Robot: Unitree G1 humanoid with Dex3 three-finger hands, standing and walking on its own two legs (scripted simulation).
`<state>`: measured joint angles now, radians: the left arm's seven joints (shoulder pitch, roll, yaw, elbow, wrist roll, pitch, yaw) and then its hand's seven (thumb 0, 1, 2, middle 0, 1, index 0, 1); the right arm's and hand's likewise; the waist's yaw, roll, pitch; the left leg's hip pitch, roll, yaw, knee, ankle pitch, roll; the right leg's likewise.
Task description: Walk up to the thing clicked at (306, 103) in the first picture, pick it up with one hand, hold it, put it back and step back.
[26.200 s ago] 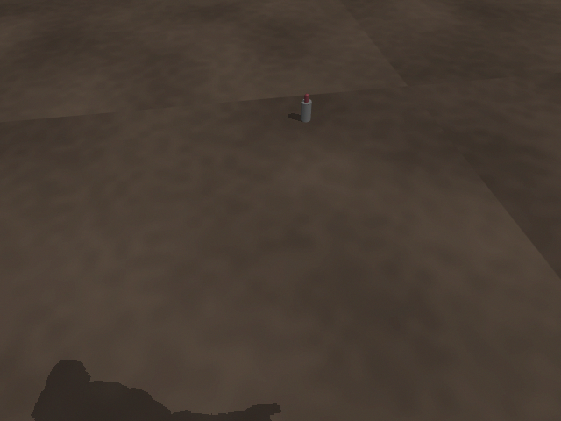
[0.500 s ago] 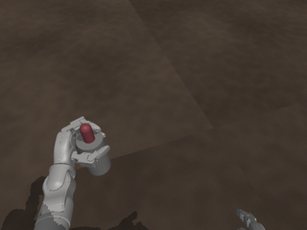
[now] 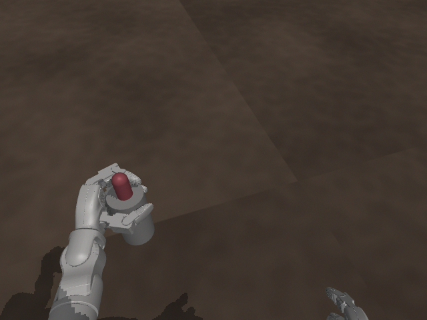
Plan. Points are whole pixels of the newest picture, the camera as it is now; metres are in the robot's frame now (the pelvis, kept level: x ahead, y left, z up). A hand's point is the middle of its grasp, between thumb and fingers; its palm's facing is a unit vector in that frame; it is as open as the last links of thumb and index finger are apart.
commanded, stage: hold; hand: left
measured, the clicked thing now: (129, 206) +0.33 +0.17 +0.03
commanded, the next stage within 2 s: crouch in 1.52 s
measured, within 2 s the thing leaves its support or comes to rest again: neither
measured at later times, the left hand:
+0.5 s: hand (127, 203) +0.33 +0.17 +0.05, palm faces +0.04 -1.00 +0.00, open 7.7 cm
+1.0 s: hand (128, 203) +0.33 +0.17 +0.05, palm faces +0.03 -1.00 +0.00, open 7.7 cm
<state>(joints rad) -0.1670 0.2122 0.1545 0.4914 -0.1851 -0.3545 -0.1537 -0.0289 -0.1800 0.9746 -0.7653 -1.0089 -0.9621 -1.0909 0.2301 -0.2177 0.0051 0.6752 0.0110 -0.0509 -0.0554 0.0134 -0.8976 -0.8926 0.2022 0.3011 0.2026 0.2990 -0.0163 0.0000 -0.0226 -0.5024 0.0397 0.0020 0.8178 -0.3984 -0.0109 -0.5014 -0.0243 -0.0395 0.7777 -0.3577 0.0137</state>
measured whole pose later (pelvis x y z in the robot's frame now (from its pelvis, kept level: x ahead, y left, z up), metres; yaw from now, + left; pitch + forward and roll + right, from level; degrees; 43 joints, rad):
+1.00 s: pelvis +0.00 +0.00 +0.00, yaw +0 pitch +5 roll -1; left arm -0.15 0.20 0.13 0.48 -0.18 -0.36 -0.13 -0.03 -0.18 0.97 -0.76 -1.02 -0.96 -1.10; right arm 0.24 -0.22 0.00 0.68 0.01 -0.06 -0.04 0.01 -0.90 -0.89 0.20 0.30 0.20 0.30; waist -0.02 0.00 -0.02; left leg -0.50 0.04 0.00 0.82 -0.40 -0.01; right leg -0.49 -0.03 -0.04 0.77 -0.35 0.02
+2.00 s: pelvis -0.02 +0.00 -0.04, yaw +0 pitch +14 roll -1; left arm -0.28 0.21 0.21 0.75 -0.17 -0.56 -0.16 -0.03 -0.18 0.97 -0.76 -1.02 -0.96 -1.10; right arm 0.22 -0.24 -0.02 0.67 -0.02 -0.08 0.00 0.01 -0.87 -0.89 0.20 0.30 0.20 0.30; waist -0.05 -0.02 -0.07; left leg -0.84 0.04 -0.02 1.07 -0.47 -0.01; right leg -0.84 -0.03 -0.05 1.04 -0.43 0.01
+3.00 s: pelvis -0.09 +0.00 -0.39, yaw -4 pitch +29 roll -6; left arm -0.73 0.44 0.45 1.20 -0.06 -0.81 -0.17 -0.03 -0.19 0.99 -0.77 -1.01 -0.97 -1.09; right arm 0.10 -0.28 0.08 0.74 -0.14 -0.04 0.10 0.01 -0.92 -0.91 0.20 0.30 0.20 0.30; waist -0.17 -0.04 -0.05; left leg -2.19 0.01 -0.11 2.35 -0.68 -0.01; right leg -2.16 -0.04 -0.06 2.27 -0.62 0.01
